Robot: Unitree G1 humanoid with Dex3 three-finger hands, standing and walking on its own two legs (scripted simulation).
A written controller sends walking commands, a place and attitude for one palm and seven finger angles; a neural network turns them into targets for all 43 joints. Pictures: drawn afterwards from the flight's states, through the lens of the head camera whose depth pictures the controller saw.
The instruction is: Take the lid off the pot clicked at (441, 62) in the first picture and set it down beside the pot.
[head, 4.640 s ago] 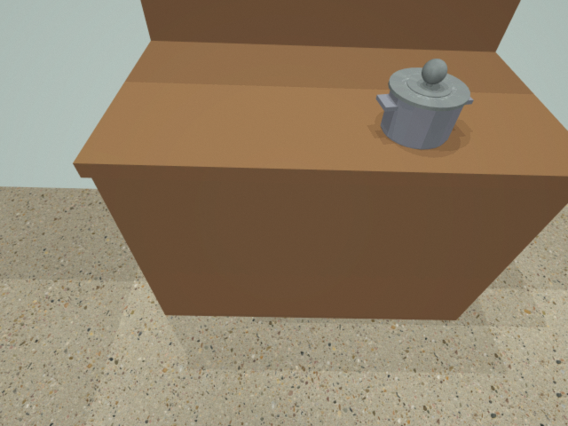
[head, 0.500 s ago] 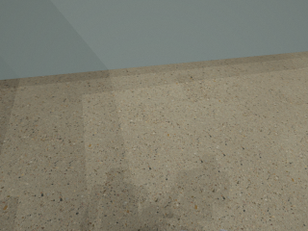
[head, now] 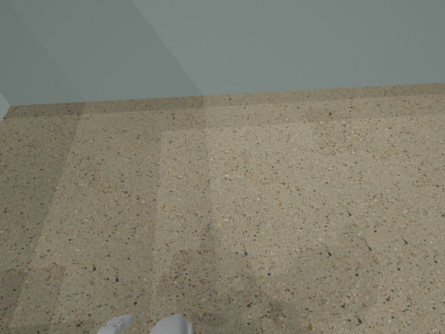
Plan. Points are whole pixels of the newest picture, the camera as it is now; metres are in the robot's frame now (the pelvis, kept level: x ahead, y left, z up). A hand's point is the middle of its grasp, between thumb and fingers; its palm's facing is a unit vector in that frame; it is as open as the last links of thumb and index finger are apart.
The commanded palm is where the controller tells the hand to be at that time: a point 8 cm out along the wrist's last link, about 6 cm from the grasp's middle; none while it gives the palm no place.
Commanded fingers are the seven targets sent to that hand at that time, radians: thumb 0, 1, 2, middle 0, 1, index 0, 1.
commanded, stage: turn to face it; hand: left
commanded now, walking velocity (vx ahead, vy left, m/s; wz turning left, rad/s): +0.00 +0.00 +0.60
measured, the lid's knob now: out of the picture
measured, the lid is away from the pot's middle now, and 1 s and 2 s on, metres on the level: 0.00 0.00 0.00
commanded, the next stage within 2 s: none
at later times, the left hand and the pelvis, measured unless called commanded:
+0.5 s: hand out of the picture +0.05 +0.26 -0.16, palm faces +0.29 -0.92 -0.27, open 7.4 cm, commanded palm none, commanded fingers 0.00 0.90 0.90 -0.20 -0.30 -0.20 -0.30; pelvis +0.02 +0.02 +0.00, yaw +16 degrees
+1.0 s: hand out of the picture -0.05 +0.16 -0.16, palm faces +0.58 -0.78 -0.25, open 7.4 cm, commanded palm none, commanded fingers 0.00 0.90 0.90 -0.20 -0.30 -0.20 -0.30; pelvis +0.03 -0.02 +0.00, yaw +35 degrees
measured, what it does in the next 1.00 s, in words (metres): steps on the spot, turning left: left foot, then right foot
